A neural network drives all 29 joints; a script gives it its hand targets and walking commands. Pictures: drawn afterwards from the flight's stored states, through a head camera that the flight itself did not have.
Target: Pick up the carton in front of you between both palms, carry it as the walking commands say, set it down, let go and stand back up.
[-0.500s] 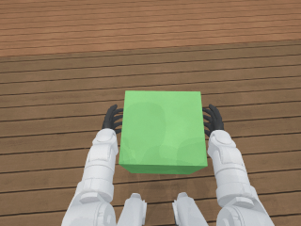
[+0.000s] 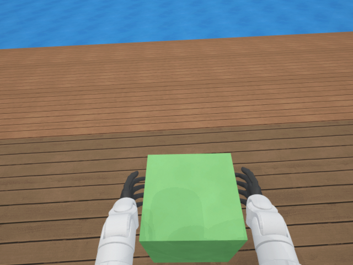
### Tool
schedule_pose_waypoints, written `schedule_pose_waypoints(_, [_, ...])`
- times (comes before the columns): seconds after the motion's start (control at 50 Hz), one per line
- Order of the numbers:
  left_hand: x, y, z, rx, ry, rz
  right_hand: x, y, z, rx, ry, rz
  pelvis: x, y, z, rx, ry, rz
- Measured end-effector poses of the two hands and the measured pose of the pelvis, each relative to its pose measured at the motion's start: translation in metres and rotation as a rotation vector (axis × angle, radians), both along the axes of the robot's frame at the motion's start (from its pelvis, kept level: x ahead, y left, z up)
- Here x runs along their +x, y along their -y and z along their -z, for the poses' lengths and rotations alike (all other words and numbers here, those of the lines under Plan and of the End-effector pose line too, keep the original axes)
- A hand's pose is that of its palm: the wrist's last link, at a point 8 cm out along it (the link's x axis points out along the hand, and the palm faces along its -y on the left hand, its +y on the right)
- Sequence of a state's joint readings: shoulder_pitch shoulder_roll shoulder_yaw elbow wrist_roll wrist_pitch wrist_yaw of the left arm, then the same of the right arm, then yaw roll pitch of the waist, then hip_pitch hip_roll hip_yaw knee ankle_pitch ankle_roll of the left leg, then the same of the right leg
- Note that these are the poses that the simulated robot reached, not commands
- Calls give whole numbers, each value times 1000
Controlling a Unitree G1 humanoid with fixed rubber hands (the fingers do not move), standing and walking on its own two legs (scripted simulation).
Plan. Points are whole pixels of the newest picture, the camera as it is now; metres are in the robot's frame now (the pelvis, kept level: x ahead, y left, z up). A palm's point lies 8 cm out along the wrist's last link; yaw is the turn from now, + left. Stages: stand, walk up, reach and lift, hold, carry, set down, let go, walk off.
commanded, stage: reach and lift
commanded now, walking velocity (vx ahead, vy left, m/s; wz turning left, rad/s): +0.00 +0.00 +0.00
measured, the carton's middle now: (190, 211) +0.30 +0.00 -0.07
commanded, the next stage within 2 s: hold in 1.08 s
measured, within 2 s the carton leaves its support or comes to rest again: neither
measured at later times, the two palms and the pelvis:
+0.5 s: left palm (124, 200) +0.28 +0.15 +0.03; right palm (256, 196) +0.28 -0.15 +0.04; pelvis -0.02 +0.00 +0.01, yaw +0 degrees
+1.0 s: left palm (124, 197) +0.28 +0.15 +0.04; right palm (258, 192) +0.29 -0.15 +0.05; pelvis +0.00 +0.00 +0.01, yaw +0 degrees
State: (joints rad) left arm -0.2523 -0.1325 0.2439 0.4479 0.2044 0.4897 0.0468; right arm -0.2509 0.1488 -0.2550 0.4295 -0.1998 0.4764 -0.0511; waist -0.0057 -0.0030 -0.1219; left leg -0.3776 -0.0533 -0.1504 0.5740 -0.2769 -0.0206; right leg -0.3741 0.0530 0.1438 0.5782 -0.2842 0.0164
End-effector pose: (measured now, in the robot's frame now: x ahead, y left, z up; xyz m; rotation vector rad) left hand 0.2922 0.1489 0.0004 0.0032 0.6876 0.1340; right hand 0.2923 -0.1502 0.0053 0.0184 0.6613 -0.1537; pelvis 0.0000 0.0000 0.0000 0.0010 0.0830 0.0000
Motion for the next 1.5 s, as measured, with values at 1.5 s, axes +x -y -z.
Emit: schedule_pose_waypoints(1.5, [-19, -1, -58, 33, -7, 15, -17, -1, -58, -41, -8, -28, -12, -2, -14, 0, 203, 5])
